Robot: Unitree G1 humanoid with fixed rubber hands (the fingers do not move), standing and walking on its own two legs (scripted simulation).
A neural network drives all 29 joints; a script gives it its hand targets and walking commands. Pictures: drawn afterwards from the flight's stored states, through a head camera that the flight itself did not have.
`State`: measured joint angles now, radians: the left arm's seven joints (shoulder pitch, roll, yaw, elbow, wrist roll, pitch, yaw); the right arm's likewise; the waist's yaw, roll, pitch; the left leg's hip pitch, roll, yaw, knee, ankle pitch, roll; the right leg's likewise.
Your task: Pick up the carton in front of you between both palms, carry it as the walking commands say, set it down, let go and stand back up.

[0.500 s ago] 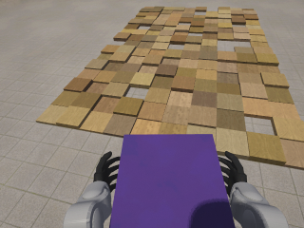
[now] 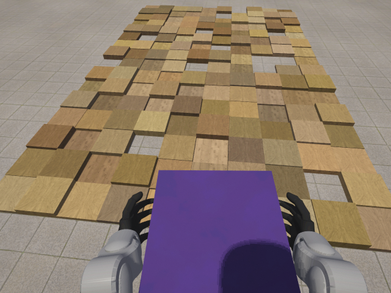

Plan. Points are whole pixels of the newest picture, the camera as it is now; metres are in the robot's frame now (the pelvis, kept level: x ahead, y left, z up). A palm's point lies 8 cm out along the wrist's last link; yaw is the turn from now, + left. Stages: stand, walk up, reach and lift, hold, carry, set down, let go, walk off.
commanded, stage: carry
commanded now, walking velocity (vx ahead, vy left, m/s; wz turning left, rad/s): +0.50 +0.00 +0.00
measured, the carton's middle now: (213, 249) +0.23 +0.00 +0.00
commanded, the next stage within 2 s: none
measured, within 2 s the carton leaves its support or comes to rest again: neither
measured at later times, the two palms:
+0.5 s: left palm (162, 94) +0.66 +0.14 +0.07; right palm (262, 90) +0.69 -0.17 +0.06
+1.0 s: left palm (170, 37) +1.01 +0.14 +0.10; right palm (247, 36) +1.00 -0.16 +0.11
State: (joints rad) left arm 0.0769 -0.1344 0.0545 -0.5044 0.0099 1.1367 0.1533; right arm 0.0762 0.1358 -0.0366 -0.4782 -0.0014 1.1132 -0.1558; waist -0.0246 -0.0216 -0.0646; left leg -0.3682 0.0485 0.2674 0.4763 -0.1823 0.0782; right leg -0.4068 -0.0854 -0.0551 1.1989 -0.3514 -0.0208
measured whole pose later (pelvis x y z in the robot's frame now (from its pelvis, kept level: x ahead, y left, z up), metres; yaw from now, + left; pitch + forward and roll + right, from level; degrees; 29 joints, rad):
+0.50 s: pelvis +0.33 -0.04 -0.01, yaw +3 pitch +5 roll +1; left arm -0.49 -0.13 0.27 -0.01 0.00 0.94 0.19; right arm -0.50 0.11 -0.29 -0.03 -0.01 0.97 -0.23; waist 0.05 0.02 0.06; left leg -0.52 0.04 0.03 1.32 -0.39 0.06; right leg -0.44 -0.02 -0.20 0.58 -0.23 -0.10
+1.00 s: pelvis +0.68 +0.00 +0.02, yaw +1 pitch +5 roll -1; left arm -0.33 -0.17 0.25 -0.28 0.00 0.98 0.20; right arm -0.34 0.15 -0.21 -0.25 0.03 0.97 -0.17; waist -0.09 0.00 0.06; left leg -0.33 0.00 0.16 0.46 -0.23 0.09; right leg -0.65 -0.03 -0.02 1.21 -0.36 -0.05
